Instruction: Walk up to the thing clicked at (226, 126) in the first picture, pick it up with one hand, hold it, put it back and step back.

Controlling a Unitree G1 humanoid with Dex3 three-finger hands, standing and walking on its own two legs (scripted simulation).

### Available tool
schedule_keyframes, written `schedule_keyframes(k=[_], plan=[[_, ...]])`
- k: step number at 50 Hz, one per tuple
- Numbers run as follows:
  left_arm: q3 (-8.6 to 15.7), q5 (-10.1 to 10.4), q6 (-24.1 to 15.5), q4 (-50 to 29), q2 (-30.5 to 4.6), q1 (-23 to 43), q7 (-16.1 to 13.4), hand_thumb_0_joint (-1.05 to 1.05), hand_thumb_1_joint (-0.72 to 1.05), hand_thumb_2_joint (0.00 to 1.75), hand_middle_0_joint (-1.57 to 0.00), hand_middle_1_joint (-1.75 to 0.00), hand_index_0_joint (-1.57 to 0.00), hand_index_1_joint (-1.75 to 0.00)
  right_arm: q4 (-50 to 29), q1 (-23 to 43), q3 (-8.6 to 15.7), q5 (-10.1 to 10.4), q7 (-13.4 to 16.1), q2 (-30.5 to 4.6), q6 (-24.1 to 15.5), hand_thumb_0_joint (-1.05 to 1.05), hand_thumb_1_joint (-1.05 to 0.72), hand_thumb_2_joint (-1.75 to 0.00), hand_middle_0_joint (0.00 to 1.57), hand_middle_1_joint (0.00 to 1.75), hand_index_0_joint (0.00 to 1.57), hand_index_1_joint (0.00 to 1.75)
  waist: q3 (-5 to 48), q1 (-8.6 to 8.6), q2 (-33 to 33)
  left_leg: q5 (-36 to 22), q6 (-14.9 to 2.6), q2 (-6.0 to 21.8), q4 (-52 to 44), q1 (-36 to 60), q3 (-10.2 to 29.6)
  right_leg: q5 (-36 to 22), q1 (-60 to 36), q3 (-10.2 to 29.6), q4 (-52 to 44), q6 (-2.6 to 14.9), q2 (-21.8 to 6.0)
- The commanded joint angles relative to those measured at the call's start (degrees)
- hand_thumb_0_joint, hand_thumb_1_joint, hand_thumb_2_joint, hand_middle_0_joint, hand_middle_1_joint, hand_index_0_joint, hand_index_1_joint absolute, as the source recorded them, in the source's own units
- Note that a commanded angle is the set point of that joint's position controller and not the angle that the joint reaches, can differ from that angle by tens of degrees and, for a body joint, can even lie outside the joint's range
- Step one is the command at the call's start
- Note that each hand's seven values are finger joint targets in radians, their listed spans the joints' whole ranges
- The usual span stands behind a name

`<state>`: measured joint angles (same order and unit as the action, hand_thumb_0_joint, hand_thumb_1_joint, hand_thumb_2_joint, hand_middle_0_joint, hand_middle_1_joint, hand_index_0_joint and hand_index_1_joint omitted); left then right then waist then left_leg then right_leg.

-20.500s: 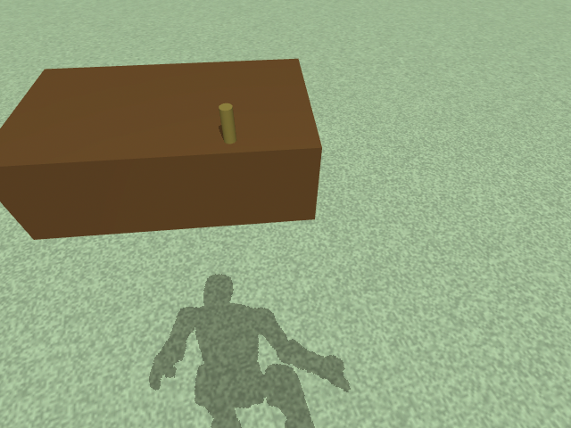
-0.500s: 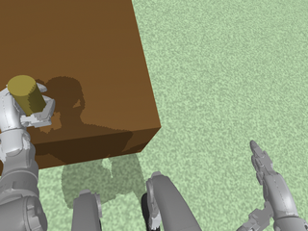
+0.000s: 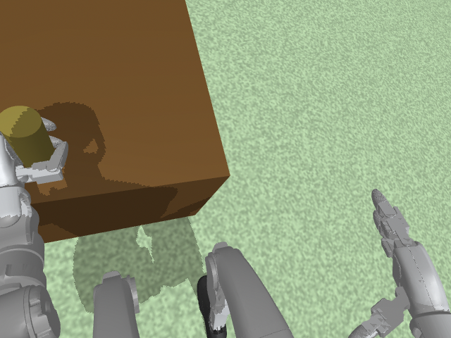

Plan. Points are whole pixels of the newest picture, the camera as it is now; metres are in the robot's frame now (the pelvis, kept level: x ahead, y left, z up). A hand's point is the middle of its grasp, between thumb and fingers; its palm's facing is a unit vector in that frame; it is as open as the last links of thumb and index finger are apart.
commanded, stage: lower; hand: left
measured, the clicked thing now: (34, 146) +0.47 +0.20 -0.05
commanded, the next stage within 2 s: loosen in 0.38 s
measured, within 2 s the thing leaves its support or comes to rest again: rests again in 0.40 s
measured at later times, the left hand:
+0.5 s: hand (53, 158) +0.47 +0.19 -0.09, palm faces +0.13 -0.99 -0.05, open 6.7 cm
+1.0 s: hand (51, 157) +0.47 +0.19 -0.09, palm faces +0.15 -0.99 -0.01, open 11.9 cm
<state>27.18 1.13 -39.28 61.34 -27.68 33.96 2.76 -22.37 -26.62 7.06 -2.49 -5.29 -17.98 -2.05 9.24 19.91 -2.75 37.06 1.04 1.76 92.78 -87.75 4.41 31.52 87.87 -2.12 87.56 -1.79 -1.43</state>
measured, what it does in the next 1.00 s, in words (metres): stands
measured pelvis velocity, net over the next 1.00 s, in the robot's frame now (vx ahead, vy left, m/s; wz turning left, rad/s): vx -0.01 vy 0.00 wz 0.00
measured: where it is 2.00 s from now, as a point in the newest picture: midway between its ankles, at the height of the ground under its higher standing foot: outside the picture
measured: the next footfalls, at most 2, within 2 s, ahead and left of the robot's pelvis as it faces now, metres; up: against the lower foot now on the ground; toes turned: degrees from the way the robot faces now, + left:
none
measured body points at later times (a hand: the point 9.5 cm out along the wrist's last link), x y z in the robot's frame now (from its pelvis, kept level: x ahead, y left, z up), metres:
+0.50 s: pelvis +0.00 +0.00 -0.02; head +0.20 +0.08 +0.38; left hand +0.46 +0.24 -0.09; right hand +0.18 -0.26 +0.09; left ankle +0.04 +0.12 -0.54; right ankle +0.07 -0.14 -0.54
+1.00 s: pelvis -0.01 +0.00 -0.02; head +0.19 +0.08 +0.38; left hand +0.46 +0.24 -0.09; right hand +0.18 -0.26 +0.10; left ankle +0.04 +0.12 -0.54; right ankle +0.07 -0.14 -0.54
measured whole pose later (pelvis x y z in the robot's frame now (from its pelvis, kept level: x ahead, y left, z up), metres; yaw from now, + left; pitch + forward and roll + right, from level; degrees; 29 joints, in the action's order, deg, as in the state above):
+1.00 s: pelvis -0.01 +0.00 -0.02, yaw +0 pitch +33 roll -5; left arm 27.9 1.1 -40.1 60.4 -27.7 33.7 1.7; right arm -26.7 -28.0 8.4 -1.8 -6.5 -18.5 -2.0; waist 9.5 21.2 -2.8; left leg 37.8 1.1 1.5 96.9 -92.2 4.9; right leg 32.2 92.1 -2.2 91.4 -1.9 -1.4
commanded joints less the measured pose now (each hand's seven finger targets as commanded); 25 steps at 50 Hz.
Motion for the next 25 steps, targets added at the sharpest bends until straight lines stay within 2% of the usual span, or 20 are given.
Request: schedule_keyframes(k=[1,2,3,5,6,9,12,15,16,17,18,19,20,21,22,23,24,25], plan=[[0.27,0.36,-4.12,-10.07,-9.64,16.45,-0.44,0.00,0.44,1.31,-1.36,-1.46,-1.38,-1.46,-9.97,-5.25,8.60,0.26,1.10,-9.70,-2.77,0.00,0.54,-0.05,0.05,0.05,0.05,0.05,30.86,-0.44,17.81,-17.29,-0.83,-1.61,-12.15,23.25,-0.60,-13.54,-17.07,-0.87,-7.68,3.59,2.76],[1.36,0.18,-4.04,-9.95,-10.92,15.42,-0.82,0.00,0.45,1.31,-1.36,-1.46,-1.38,-1.45,-11.08,-5.44,9.27,0.41,1.02,-10.31,-2.79,0.00,0.54,-0.05,0.05,0.05,0.05,0.05,31.12,-0.82,17.35,-16.92,-0.95,-1.79,-11.89,22.29,-0.94,-13.63,-18.54,-0.47,-7.85,3.47,2.55],[0.58,0.22,-4.00,-10.79,-10.00,15.63,-0.78,0.00,0.44,1.30,-1.37,-1.46,-1.38,-1.45,-11.22,-5.02,8.41,0.39,0.86,-9.52,-2.76,0.00,0.54,-0.05,0.05,0.05,0.05,0.05,31.46,-1.24,16.76,-16.73,-1.07,-1.88,-11.77,21.97,-1.13,-13.64,-19.27,-0.19,-8.18,3.36,2.53],[0.90,0.38,-4.28,-11.63,-10.65,16.49,-0.56,0.00,0.44,1.30,-1.35,-1.46,-1.37,-1.45,-9.53,-5.66,8.41,0.26,0.73,-9.63,-2.79,0.00,0.54,-0.05,0.05,0.05,0.05,0.05,31.85,-1.16,18.76,-18.89,-0.87,-1.83,-11.13,22.72,-0.93,-14.89,-18.04,-0.28,-6.93,3.50,2.52],[1.24,0.10,-4.24,-11.50,-11.05,14.79,-0.72,0.00,0.44,1.30,-1.36,-1.45,-1.37,-1.45,-10.69,-5.27,9.22,0.39,0.64,-10.06,-2.86,0.00,0.54,-0.05,0.05,0.05,0.05,0.05,32.86,-1.52,18.66,-19.07,-0.99,-1.80,-10.80,22.36,-1.24,-15.23,-18.98,-0.13,-6.69,3.47,2.48],[0.13,-0.15,-4.42,-11.13,-9.65,15.54,-0.72,0.00,0.41,1.30,-1.34,-1.45,-1.36,-1.44,-11.30,-5.27,9.18,0.27,0.57,-10.16,-2.66,0.00,0.54,-0.05,0.05,0.05,0.05,0.05,32.66,-0.76,20.20,-21.49,-0.44,-1.49,-10.88,24.67,-0.47,-15.95,-16.22,-1.19,-5.80,3.89,2.82],[0.59,-0.57,-4.35,-11.70,-10.70,15.94,-1.18,0.00,0.41,1.29,-1.35,-1.45,-1.37,-1.44,-10.74,-4.89,9.73,0.48,0.59,-10.40,-2.55,0.00,0.54,-0.05,0.05,0.05,0.05,0.05,31.67,-1.05,19.19,-17.88,-0.77,-1.61,-10.71,22.57,-0.85,-13.83,-16.13,-0.67,-6.22,3.77,2.70],[-0.21,-0.83,-4.45,-11.67,-9.72,16.03,-1.38,0.00,0.42,1.28,-1.34,-1.44,-1.36,-1.43,-12.68,-5.19,9.79,0.22,0.52,-10.76,-2.63,0.00,0.54,-0.05,0.05,0.05,0.05,0.05,32.77,-0.17,20.24,-19.75,-0.43,-1.28,-10.57,24.69,-0.31,-14.57,-14.89,-1.37,-5.36,3.90,2.86],[-0.22,-0.69,-4.62,-11.81,-9.68,16.25,-1.43,0.00,0.43,1.28,-1.34,-1.43,-1.35,-1.43,-12.05,-5.68,9.46,0.35,0.44,-10.62,-2.61,0.00,0.54,-0.05,0.05,0.05,0.05,0.05,32.01,-0.46,20.38,-19.60,-0.22,-1.19,-10.94,25.19,0.01,-13.93,-13.78,-1.70,-5.24,3.99,2.94],[-0.38,-0.70,-4.70,-10.88,-9.53,16.43,-1.52,0.00,0.43,1.29,-1.33,-1.43,-1.34,-1.43,-10.85,-6.17,9.20,0.37,0.33,-10.07,-2.47,0.00,0.55,-0.05,0.05,0.05,0.05,0.05,30.51,-0.04,20.80,-19.08,-0.14,-1.29,-10.93,23.99,0.02,-13.69,-13.34,-1.75,-5.00,3.97,2.86],[0.38,-0.55,-4.69,-10.53,-10.03,15.59,-1.64,0.00,0.44,1.29,-1.34,-1.44,-1.36,-1.43,-10.64,-5.65,9.96,0.50,0.39,-10.86,-2.41,0.00,0.55,-0.05,0.05,0.05,0.05,0.05,29.72,-0.66,19.99,-17.24,-0.25,-1.35,-11.18,23.27,0.05,-12.19,-12.88,-1.76,-5.00,3.96,2.82],[-0.51,-0.96,-4.68,-10.96,-9.53,15.84,-1.58,0.00,0.42,1.29,-1.34,-1.44,-1.36,-1.43,-11.52,-5.43,9.85,0.48,0.28,-10.47,-2.49,0.00,0.54,-0.05,0.05,0.05,0.05,0.05,30.56,-0.22,20.01,-17.33,-0.31,-1.27,-10.90,23.53,-0.08,-12.38,-12.96,-1.70,-5.09,3.97,2.85],[-0.33,-0.98,-4.80,-10.20,-9.59,16.14,-1.54,0.00,0.44,1.29,-1.33,-1.43,-1.35,-1.43,-11.33,-5.37,10.40,0.43,0.34,-10.97,-2.50,0.00,0.55,-0.05,0.05,0.05,0.05,0.05,30.35,0.13,20.12,-17.35,-0.29,-1.22,-10.65,23.57,0.02,-12.41,-12.38,-1.76,-4.89,3.97,2.91],[-0.52,-1.10,-4.78,-10.53,-9.51,15.79,-1.51,0.00,0.45,1.29,-1.33,-1.43,-1.35,-1.43,-12.20,-5.66,9.10,0.45,0.17,-9.92,-2.57,0.00,0.55,-0.05,0.05,0.05,0.05,0.05,30.74,0.33,19.50,-17.64,-0.54,-1.34,-10.15,22.56,-0.27,-13.11,-13.54,-1.63,-5.00,3.80,2.89],[-0.21,-1.31,-4.81,-10.65,-10.17,15.86,-1.65,0.00,0.44,1.28,-1.34,-1.43,-1.36,-1.43,-12.91,-5.60,9.62,0.52,0.24,-10.49,-2.68,0.00,0.55,-0.05,0.05,0.05,0.05,0.05,30.79,-0.18,18.51,-15.84,-0.66,-1.53,-10.06,21.64,-0.55,-12.14,-14.10,-1.21,-5.17,3.72,2.81],[-0.81,-1.29,-4.92,-10.06,-9.52,16.33,-1.76,0.00,0.42,1.28,-1.32,-1.43,-1.34,-1.42,-12.25,-5.61,9.80,0.50,0.19,-10.24,-2.69,0.00,0.54,-0.05,0.05,0.05,0.05,0.05,30.38,0.60,19.17,-16.68,-0.66,-1.63,-9.72,21.19,-0.48,-13.05,-14.03,-1.23,-4.97,3.68,2.76],[1.07,-1.04,-5.01,-10.63,-11.63,16.18,-2.11,0.00,0.43,1.29,-1.32,-1.43,-1.34,-1.42,-13.15,-5.44,10.22,0.65,0.26,-10.93,-2.80,0.00,0.55,-0.05,0.05,0.05,0.05,0.05,31.19,0.09,18.17,-15.54,-1.00,-1.79,-9.30,19.75,-0.86,-12.50,-15.57,-0.50,-5.47,3.41,2.59],[0.61,-0.94,-4.92,-9.96,-10.77,15.40,-2.13,0.00,0.44,1.21,-1.40,-1.41,-1.42,-1.40,-14.16,-5.13,10.04,0.62,0.18,-10.98,-2.91,0.00,0.55,-0.04,0.05,0.05,0.05,0.05,31.41,0.26,17.50,-14.97,-1.05,-1.72,-9.21,18.96,-0.91,-12.27,-16.57,-0.28,-5.39,3.31,2.55]])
